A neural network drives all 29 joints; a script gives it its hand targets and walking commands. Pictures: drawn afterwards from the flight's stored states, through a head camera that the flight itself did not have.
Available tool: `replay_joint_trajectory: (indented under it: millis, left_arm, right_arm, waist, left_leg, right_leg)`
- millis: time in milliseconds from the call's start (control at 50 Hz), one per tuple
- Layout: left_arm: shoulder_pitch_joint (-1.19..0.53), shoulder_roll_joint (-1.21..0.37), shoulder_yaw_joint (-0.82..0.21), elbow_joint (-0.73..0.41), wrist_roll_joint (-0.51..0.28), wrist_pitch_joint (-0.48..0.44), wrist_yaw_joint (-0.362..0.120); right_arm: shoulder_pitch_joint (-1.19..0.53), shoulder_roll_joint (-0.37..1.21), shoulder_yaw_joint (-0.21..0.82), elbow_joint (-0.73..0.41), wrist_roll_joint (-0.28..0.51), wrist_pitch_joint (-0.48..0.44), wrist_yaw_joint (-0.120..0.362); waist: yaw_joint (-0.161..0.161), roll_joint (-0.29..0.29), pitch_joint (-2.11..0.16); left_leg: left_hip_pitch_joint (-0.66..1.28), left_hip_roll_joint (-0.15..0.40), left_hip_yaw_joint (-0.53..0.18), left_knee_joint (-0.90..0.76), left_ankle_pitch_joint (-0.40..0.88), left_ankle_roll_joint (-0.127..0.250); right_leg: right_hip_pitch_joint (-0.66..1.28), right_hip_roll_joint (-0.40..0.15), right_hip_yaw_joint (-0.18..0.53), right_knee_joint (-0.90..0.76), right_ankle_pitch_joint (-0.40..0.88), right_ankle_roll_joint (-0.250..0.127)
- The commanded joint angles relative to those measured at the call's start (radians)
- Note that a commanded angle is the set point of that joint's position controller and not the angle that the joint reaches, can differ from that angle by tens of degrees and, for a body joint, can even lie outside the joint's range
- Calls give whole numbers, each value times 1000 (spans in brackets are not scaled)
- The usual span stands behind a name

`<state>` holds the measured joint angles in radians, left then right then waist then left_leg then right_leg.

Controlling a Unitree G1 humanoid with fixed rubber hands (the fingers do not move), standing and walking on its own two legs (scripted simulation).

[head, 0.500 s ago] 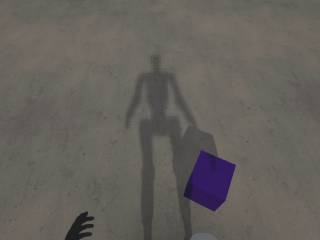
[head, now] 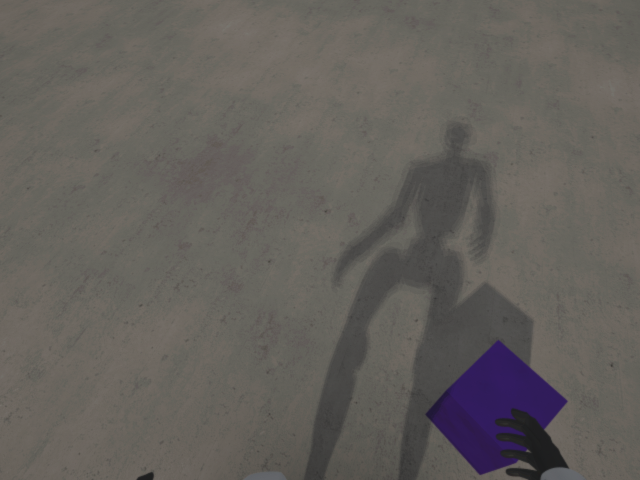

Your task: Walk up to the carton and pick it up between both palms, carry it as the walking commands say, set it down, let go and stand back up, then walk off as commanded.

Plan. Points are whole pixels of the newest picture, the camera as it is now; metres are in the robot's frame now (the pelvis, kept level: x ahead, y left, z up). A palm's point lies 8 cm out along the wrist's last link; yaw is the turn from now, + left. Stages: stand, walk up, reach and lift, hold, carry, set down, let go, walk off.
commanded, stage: walk off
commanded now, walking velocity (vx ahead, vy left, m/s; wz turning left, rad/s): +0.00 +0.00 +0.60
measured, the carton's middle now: (489, 408) +0.35 -0.41 -0.64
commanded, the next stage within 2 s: none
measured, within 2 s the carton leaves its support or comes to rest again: neither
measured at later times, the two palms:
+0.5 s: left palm out of the picture +0.08 +0.28 -0.09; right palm out of the picture +0.13 -0.26 -0.11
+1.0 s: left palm out of the picture -0.14 +0.28 -0.12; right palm (428, 385) +0.24 -0.12 -0.08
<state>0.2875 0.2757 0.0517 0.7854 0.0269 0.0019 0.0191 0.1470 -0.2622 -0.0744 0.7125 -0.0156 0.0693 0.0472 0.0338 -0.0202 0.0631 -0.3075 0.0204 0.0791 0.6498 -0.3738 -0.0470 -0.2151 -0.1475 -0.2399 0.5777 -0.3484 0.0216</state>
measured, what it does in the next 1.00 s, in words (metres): steps on the spot, turning left: left foot, then right foot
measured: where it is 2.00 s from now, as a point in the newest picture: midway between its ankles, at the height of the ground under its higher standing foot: outside the picture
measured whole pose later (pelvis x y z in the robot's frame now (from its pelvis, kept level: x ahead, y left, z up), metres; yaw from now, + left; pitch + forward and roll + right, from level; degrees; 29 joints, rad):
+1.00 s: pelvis -0.04 +0.01 +0.00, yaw +35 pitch +1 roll +0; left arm 0.28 0.32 0.06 0.73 0.01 0.06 0.01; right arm 0.15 -0.28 -0.05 0.67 -0.01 0.03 0.03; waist 0.03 -0.05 0.07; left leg -0.28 -0.01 0.04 0.58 -0.30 0.04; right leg -0.41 -0.13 -0.12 0.96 -0.53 0.09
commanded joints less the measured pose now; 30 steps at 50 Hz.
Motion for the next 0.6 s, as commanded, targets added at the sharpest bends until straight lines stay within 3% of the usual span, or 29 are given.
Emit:
replay_joint_trajectory:
  millis: [0,20,40,60,100,140,180,280,360,400,440,460,480,500,520,540,560,580]
  left_arm:
    - [48,149,36,-42,-19,5,-7]
    - [47,33,6,-115,-15,8,-15]
    - [-71,78,14,-133,1,28,-2]
    - [-91,85,16,-136,-11,37,-2]
    - [-65,97,19,-112,-10,35,-6]
    - [-10,115,28,-88,5,40,-10]
    - [-11,95,24,-93,2,45,-12]
    - [-96,72,14,-133,-4,52,-6]
    - [-125,58,6,-152,-12,42,-1]
    - [-109,54,4,-154,-20,33,4]
    - [-39,51,5,-138,-25,20,14]
    - [-4,77,12,-132,-17,11,24]
    - [36,150,26,-134,-5,3,31]
    - [-33,259,50,-159,-4,9,26]
    - [-24,206,40,-158,2,10,17]
    - [-75,139,20,-163,-2,4,12]
    - [-127,106,11,-170,-3,2,11]
    - [-161,98,8,-180,-1,-1,16]
  right_arm:
    - [144,-127,-29,-29,-30,-38,-18]
    - [163,-282,-56,-57,-11,-54,-28]
    - [265,-288,-72,-31,13,-53,-35]
    - [230,-233,-51,-22,10,-51,-41]
    - [72,-168,-26,-50,3,-42,-56]
    - [39,-153,-14,-66,3,-43,-58]
    - [63,-168,-18,-63,2,-54,-52]
    - [134,-191,-29,-47,-9,-51,-47]
    - [133,-205,-37,-50,-12,-43,-39]
    - [118,-202,-38,-51,-12,-39,-35]
    - [94,-190,-38,-50,-3,-36,-35]
    - [99,-169,-32,-50,7,-40,-38]
    - [127,-121,-24,-57,16,-45,-41]
    - [130,-59,-16,-88,18,-46,-47]
    - [87,-164,-42,-82,-23,-38,-45]
    - [108,-158,-49,-68,-21,-32,-34]
    - [149,-145,-50,-44,-15,-25,-24]
    - [171,-139,-50,-32,-11,-20,-13]
  waist:
    - [-77,14,-150]
    - [-63,364,-168]
    - [-165,240,-207]
    - [-126,195,-146]
    - [-54,190,-63]
    - [-26,172,-91]
    - [-28,151,-107]
    - [-67,180,-71]
    - [-74,186,-89]
    - [-64,200,-103]
    - [-24,179,-116]
    - [-10,146,-128]
    - [-5,0,-151]
    - [-17,-267,-102]
    - [2,-154,-69]
    - [-39,-105,-45]
    - [-71,-96,-31]
    - [-83,-130,-38]
  left_leg:
    - [305,64,-98,-305,237,40]
    - [429,421,-514,-297,747,165]
    - [347,443,-492,-277,859,288]
    - [293,380,-420,-281,774,283]
    - [190,244,-314,-316,578,208]
    - [153,190,-278,-311,604,199]
    - [148,180,-287,-310,567,199]
    - [129,176,-391,-331,349,228]
    - [82,166,-450,-298,349,229]
    - [65,158,-491,-278,426,215]
    - [36,130,-509,-230,443,168]
    - [-39,98,-493,-191,347,121]
    - [-182,27,-420,-56,127,64]
    - [-327,-143,-185,140,-173,18]
    - [-273,-44,-184,338,-211,9]
    - [-242,-47,-192,412,-158,6]
    - [-225,-37,-176,479,-99,-4]
    - [-233,-36,-157,518,-49,-16]
  right_leg:
    - [-109,-149,53,167,366,-2]
    - [-403,12,4,411,-312,81]
    - [-389,29,179,538,-337,76]
    - [-403,20,212,578,-266,74]
    - [-372,8,238,526,-113,69]
    - [-315,42,216,548,-39,68]
    - [-309,54,221,521,-18,64]
    - [-314,92,233,347,-58,66]
    - [-203,137,232,211,-82,54]
    - [-125,163,233,118,-85,44]
    - [4,175,234,-98,10,38]
    - [129,130,250,-215,95,29]
    - [268,-73,418,-305,24,-12]
    - [182,-333,641,-374,78,-120]
    - [56,-341,607,-350,176,-185]
    - [3,-270,518,-336,236,-179]
    - [-18,-202,417,-320,276,-151]
    - [-1,-155,342,-303,314,-130]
